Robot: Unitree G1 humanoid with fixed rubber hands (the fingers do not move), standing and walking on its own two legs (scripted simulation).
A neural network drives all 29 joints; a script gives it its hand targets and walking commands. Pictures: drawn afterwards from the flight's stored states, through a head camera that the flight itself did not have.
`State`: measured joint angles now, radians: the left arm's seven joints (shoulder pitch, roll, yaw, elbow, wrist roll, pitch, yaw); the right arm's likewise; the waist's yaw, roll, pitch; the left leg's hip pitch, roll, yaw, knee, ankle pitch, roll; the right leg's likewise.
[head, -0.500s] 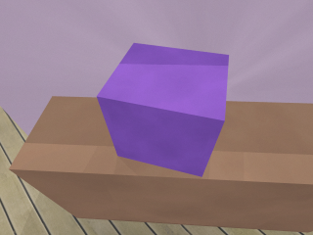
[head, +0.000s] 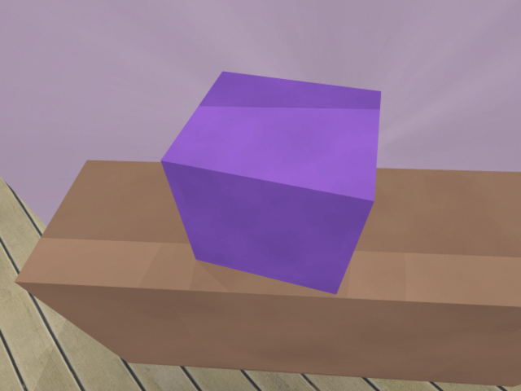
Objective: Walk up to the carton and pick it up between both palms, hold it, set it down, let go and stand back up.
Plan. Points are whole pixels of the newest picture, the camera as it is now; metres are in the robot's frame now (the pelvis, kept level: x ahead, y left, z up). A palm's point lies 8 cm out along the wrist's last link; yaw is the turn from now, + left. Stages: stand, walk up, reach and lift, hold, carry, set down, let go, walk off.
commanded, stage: stand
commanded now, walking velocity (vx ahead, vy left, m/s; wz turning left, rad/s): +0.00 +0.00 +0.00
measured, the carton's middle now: (279, 183) +0.46 -0.02 +0.03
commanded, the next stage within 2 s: none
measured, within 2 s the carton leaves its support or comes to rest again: neither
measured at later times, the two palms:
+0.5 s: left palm out of the picture -0.01 +0.24 -0.14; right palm out of the picture +0.01 -0.23 -0.14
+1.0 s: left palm out of the picture -0.01 +0.24 -0.14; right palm out of the picture +0.00 -0.23 -0.14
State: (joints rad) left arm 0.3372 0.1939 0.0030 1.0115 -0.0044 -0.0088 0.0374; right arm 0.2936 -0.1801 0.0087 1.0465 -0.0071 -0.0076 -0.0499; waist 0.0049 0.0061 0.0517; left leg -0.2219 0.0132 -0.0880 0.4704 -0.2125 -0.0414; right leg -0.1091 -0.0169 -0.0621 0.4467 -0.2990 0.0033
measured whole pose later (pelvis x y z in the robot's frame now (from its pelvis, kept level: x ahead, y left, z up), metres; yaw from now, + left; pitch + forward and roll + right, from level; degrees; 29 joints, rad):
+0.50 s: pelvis +0.00 +0.00 +0.00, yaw +0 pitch -2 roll +0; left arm 0.34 0.19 0.00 1.01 0.00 -0.01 0.04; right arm 0.29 -0.18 0.01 1.05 -0.01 -0.01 -0.05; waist 0.00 0.01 0.05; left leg -0.22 0.01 -0.08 0.47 -0.21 -0.04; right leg -0.11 -0.02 -0.06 0.45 -0.30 0.00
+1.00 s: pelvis +0.00 +0.00 +0.00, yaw +0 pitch -2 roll +0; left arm 0.34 0.19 0.00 1.02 0.00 -0.01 0.04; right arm 0.29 -0.18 0.01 1.05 -0.01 -0.01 -0.05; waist 0.00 0.01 0.05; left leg -0.22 0.02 -0.08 0.47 -0.21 -0.04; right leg -0.11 -0.02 -0.06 0.45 -0.30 0.01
